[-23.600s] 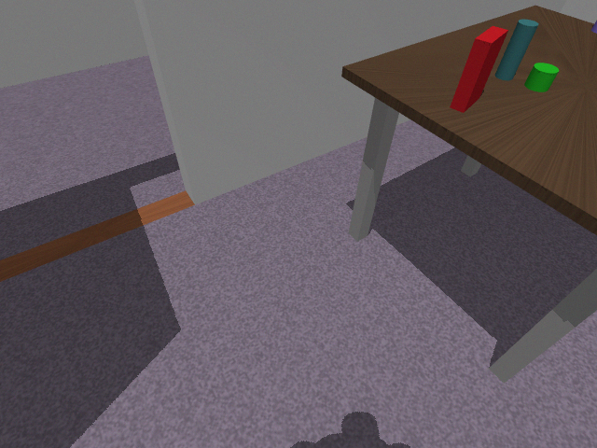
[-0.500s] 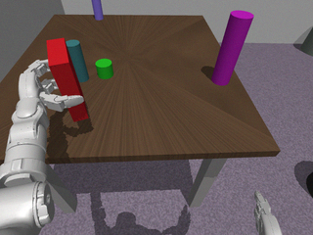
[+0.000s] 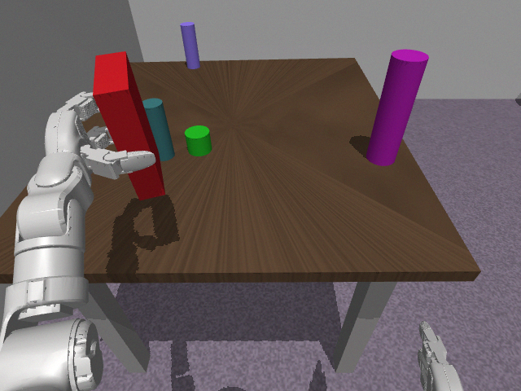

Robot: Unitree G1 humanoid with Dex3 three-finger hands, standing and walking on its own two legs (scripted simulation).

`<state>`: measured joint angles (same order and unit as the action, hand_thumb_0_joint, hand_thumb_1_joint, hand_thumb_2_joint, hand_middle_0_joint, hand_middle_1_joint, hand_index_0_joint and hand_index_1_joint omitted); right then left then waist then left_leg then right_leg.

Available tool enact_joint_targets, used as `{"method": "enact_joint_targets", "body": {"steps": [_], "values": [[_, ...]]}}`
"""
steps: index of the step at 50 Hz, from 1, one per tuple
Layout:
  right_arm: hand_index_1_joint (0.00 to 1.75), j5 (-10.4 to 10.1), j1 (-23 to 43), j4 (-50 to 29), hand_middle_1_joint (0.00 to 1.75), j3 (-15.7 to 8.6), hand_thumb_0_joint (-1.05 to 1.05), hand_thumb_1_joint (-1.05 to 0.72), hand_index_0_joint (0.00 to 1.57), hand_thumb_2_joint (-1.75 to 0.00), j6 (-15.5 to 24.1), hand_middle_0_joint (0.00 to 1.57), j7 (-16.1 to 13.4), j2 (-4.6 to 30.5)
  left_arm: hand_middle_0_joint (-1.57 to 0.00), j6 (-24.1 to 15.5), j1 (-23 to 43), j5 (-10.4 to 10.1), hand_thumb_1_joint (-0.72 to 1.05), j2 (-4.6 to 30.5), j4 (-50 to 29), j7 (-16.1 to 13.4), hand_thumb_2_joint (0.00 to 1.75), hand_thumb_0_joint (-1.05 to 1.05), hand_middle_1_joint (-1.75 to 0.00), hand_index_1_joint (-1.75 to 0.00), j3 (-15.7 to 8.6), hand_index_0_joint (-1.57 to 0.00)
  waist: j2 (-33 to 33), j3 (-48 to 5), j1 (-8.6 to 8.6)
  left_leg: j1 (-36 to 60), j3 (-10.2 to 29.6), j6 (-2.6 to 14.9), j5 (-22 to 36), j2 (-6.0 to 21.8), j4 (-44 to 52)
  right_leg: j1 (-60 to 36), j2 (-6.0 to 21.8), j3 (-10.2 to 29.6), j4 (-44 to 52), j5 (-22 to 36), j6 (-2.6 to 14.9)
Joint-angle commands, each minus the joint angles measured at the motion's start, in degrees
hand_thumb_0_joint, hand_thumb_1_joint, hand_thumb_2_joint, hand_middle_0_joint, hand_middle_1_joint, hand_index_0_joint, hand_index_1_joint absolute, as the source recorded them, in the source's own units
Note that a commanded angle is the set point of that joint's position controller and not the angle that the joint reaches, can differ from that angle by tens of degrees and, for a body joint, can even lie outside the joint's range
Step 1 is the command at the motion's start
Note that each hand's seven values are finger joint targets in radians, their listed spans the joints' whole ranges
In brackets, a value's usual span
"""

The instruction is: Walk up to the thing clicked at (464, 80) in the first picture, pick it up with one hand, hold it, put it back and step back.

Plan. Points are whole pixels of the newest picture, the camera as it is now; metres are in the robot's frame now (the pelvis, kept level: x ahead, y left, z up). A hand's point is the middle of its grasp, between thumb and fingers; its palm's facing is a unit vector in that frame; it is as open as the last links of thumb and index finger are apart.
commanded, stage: lift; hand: left
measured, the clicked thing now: (133, 130) +0.42 +0.18 +0.25
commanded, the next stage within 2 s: hold in 0.86 s
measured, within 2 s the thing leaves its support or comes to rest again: neither
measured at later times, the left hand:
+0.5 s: hand (104, 128) +0.37 +0.19 +0.28, palm faces +0.24 -0.97 +0.01, open 13.1 cm
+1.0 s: hand (87, 121) +0.35 +0.20 +0.30, palm faces +0.25 -0.97 +0.04, open 13.1 cm
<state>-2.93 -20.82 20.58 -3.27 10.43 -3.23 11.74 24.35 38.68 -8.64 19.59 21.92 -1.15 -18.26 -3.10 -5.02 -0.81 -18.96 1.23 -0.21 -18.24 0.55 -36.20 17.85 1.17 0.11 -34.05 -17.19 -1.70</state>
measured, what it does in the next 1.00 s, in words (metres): stands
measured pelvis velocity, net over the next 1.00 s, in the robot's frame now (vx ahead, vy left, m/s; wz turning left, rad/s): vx -0.02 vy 0.00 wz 0.01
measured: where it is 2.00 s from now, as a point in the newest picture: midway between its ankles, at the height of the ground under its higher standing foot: outside the picture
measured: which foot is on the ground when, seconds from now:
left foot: down 0.00-1.00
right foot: down 0.00-1.00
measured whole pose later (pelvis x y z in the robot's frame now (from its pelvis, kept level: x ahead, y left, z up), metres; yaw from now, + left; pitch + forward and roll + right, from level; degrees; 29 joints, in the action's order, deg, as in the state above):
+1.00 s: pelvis -0.02 +0.00 +0.00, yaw +1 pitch -2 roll -1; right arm -3.9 -15.3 35.6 -7.1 15.1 -2.4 12.5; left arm 42.0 38.3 -12.5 18.6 5.9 -3.6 -19.6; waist -4.4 -5.3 1.3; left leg -15.5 1.7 -0.2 -15.6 0.0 -33.2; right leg 14.4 1.7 -0.4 -31.6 -15.1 -1.7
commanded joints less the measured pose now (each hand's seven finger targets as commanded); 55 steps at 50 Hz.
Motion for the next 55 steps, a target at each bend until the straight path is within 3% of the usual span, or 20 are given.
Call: {"method": "enact_joint_targets", "body": {"steps": [1,8,9,10,11,13,15,20,22,23,25,29,31,34,39,47,48,49,51,55], "values": [[0.05,-0.38,5.53,-8.46,0.05,-3.54,0.00,0.58,0.05,-0.04,3.60,0.05,-0.31,6.90,-0.99,-1.88,32.08,-1.94,-0.29,13.61,-19.22,0.28,1.11,0.00,-1.20,-1.21,-2.99,-1.02,1.03,-16.27,-0.27,9.84,-1.93,0.63,16.80,-0.71,4.93,-3.88,-1.13,-3.02,4.54,15.07,1.45],[0.05,-0.41,7.37,-5.42,0.05,-3.73,0.00,0.58,0.05,-0.04,4.45,0.05,0.12,6.74,-0.99,1.78,34.93,-2.10,-0.25,12.90,-25.48,-0.76,1.13,0.00,-1.22,-1.23,-1.92,-1.02,-0.03,-15.33,0.41,10.13,-1.32,0.34,13.45,-0.80,6.19,-3.80,-1.31,-3.56,5.94,11.54,1.75],[0.05,-0.46,8.23,-5.64,0.05,-4.58,0.00,0.58,0.05,-0.05,4.70,0.05,-0.07,7.84,-1.01,1.94,34.85,-2.16,-0.27,17.04,-26.86,-1.11,1.14,0.00,-1.23,-1.24,-5.46,-1.03,-0.26,-15.97,0.97,10.22,-1.33,0.42,13.09,-0.84,6.33,-4.68,-1.19,-3.41,5.87,11.24,1.65],[0.05,-0.51,7.67,-3.73,0.05,-3.94,0.00,0.58,0.05,-0.04,4.61,0.05,0.09,6.89,-1.01,2.58,34.72,-2.08,-0.28,16.36,-26.30,-1.05,1.13,0.00,-1.23,-1.24,-4.61,-1.04,-1.75,-15.77,1.03,10.32,-1.37,0.31,13.00,-0.90,6.52,-4.41,-1.14,-3.46,5.92,11.17,1.76],[0.05,-0.46,8.26,-3.51,0.05,-2.60,0.00,0.58,0.05,-0.04,4.60,0.05,0.25,5.34,-1.00,3.54,33.39,-2.00,-0.27,10.86,-23.92,-0.56,1.13,0.00,-1.23,-1.23,-0.27,-1.03,-1.34,-14.45,0.45,10.15,-1.40,0.32,12.61,-0.97,6.68,-3.58,-1.21,-3.53,6.22,10.87,1.87],[0.05,-0.64,8.89,-2.89,0.05,-5.14,0.00,0.58,0.05,-0.04,5.10,0.05,-0.04,7.72,-1.01,3.95,34.04,-3.12,-0.25,14.01,-27.26,-0.86,1.15,0.00,-1.24,-1.25,-3.62,-1.04,0.61,-15.65,0.54,10.41,-1.47,0.67,12.57,-1.15,6.30,-4.47,-1.05,-3.32,6.47,10.97,1.61],[0.05,-0.58,9.20,-1.71,0.05,-4.40,0.00,0.58,0.05,-0.04,5.21,0.05,0.08,7.15,-1.00,4.94,34.53,-2.99,-0.27,14.80,-26.71,-1.23,1.13,0.00,-1.22,-1.23,-4.13,-1.03,0.15,-16.06,0.93,10.36,-1.67,0.65,13.98,-1.33,6.15,-5.01,-0.88,-3.22,6.51,12.31,1.59],[0.05,-0.73,11.46,-0.04,0.05,-4.82,0.00,0.58,0.05,-0.04,5.97,0.05,0.29,7.17,-1.00,6.43,33.50,-3.06,-0.27,12.69,-26.63,-1.89,1.14,0.00,-1.22,-1.23,-2.45,-1.03,0.73,-13.46,1.23,9.41,-1.35,0.49,11.54,-1.30,7.26,-3.93,-1.12,-3.60,6.94,9.87,1.65],[0.05,-0.86,10.56,0.69,0.05,-5.17,0.00,0.58,0.05,-0.04,5.95,0.05,0.24,7.64,-1.00,6.98,33.31,-3.32,-0.26,13.94,-25.89,-1.87,1.15,0.00,-1.23,-1.24,-3.64,-1.03,1.52,-13.51,1.10,9.55,-1.40,0.64,11.52,-1.24,7.26,-4.11,-1.03,-3.49,7.07,9.83,1.54],[0.05,-0.84,11.21,1.79,0.05,-4.09,0.00,0.59,0.05,-0.04,5.94,0.05,0.40,6.38,-1.00,7.13,33.66,-3.38,-0.26,12.71,-27.49,-1.77,1.14,0.00,-1.23,-1.24,-2.56,-1.03,-0.54,-13.42,1.63,9.22,-1.42,0.47,11.08,-1.43,7.51,-4.09,-0.94,-3.53,7.17,9.42,1.75],[0.05,-0.78,11.60,0.70,0.05,-5.53,0.00,0.58,0.05,-0.04,6.50,0.05,0.26,7.91,-1.01,7.70,34.15,-3.84,-0.27,12.85,-26.05,-1.82,1.13,0.00,-1.23,-1.24,-3.54,-1.04,1.88,-15.28,1.01,10.58,-1.19,0.57,11.64,-1.04,7.41,-4.57,-1.19,-3.67,7.18,9.68,1.58],[0.05,-0.96,11.68,2.89,0.05,-4.97,0.00,0.58,0.05,-0.04,6.59,0.05,0.45,7.27,-1.00,8.44,33.27,-3.98,-0.28,12.75,-27.16,-1.85,1.13,0.00,-1.22,-1.23,-3.24,-1.03,0.72,-12.54,1.49,9.34,-1.28,0.46,10.60,-1.17,7.86,-3.65,-1.11,-3.59,7.50,8.68,1.66],[0.05,-1.05,12.68,1.89,0.05,-4.98,0.00,0.59,0.05,-0.04,6.99,0.05,0.55,7.30,-1.01,8.71,34.43,-4.03,-0.26,12.42,-29.22,-2.03,1.14,0.00,-1.22,-1.23,-2.86,-1.03,0.20,-14.69,1.59,10.51,-1.06,0.38,10.46,-1.07,8.29,-4.36,-1.18,-3.68,7.41,8.74,1.74],[0.05,-0.97,12.75,2.28,0.05,-6.60,0.00,0.59,0.05,-0.04,7.55,0.05,0.28,8.96,-1.00,9.16,33.28,-4.71,-0.28,12.93,-28.57,-2.14,1.14,0.00,-1.22,-1.23,-4.33,-1.03,2.31,-13.61,1.12,10.41,-1.08,0.47,10.16,-0.96,8.02,-4.14,-1.40,-3.72,7.86,8.05,1.46],[0.05,-1.01,13.23,3.37,0.05,-4.89,0.00,0.58,0.05,-0.04,7.83,0.05,0.30,7.03,-1.02,9.68,35.14,-4.49,-0.28,13.79,-32.29,-2.11,1.15,0.00,-1.23,-1.24,-4.18,-1.05,0.17,-15.25,2.22,10.25,-1.26,0.45,11.44,-1.26,8.00,-5.08,-1.12,-3.54,7.67,9.30,1.67],[0.05,-1.29,13.75,5.25,0.05,-6.00,0.00,0.58,0.05,-0.05,8.10,0.05,0.33,8.03,-1.05,11.57,32.87,-5.27,-0.29,13.99,-31.40,-2.26,1.20,0.00,-1.28,-1.29,-5.44,-1.08,0.85,-13.63,2.03,9.90,-1.06,0.45,11.42,-1.08,8.13,-4.73,-1.30,-3.67,7.46,9.31,1.64],[0.05,-1.29,14.69,5.02,0.05,-5.65,0.00,0.58,0.05,-0.05,8.15,0.05,0.41,7.71,-1.05,11.62,33.79,-5.14,-0.28,13.14,-33.25,-2.37,1.18,0.00,-1.27,-1.28,-4.33,-1.08,-0.68,-14.37,2.40,10.48,-0.99,0.19,11.84,-1.03,8.14,-4.74,-1.36,-3.83,7.24,9.45,1.79],[0.05,-1.22,13.79,4.79,0.05,-6.38,0.00,0.57,0.05,-0.05,8.39,0.05,0.35,8.38,-1.04,11.95,32.68,-5.45,-0.31,13.70,-31.26,-2.44,1.13,0.00,-1.26,-1.27,-5.74,-1.06,1.77,-13.53,1.93,10.23,-0.91,0.30,11.20,-0.91,8.07,-4.51,-1.44,-3.82,7.54,8.97,1.52],[0.05,-1.27,13.08,5.52,0.05,-4.86,0.00,0.58,0.05,-0.05,8.30,0.05,0.53,6.86,-1.01,12.36,32.32,-5.34,-0.31,11.51,-32.00,-1.99,1.11,0.00,-1.23,-1.24,-3.41,-1.04,0.79,-12.62,1.65,10.01,-0.97,0.34,10.43,-0.99,8.38,-3.77,-1.43,-3.81,7.61,8.55,1.57],[0.05,-1.38,14.21,5.44,0.05,-5.29,0.00,0.57,0.05,-0.05,8.63,0.05,0.68,7.66,-1.04,13.63,30.89,-5.32,-0.32,12.56,-32.46,-1.73,1.12,0.00,-1.25,-1.26,-4.22,-1.06,1.41,-12.26,2.19,9.25,-1.07,0.58,8.75,-1.30,8.42,-4.55,-1.16,-3.54,8.01,7.16,1.46]]}}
